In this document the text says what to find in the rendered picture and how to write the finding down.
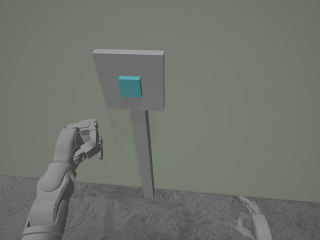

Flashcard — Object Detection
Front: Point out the robot right hand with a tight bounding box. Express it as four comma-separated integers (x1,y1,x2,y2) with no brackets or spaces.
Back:
234,195,274,240

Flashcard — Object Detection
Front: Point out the robot left forearm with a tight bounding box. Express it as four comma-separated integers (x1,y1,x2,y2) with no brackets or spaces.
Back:
21,162,77,240

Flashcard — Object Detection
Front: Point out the robot left hand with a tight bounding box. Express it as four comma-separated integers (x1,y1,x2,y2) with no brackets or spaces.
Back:
53,119,103,170

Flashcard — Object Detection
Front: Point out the panel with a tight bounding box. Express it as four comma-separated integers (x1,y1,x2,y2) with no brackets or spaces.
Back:
92,49,165,200

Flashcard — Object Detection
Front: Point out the button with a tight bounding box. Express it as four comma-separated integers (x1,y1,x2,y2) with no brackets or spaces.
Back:
118,76,142,98

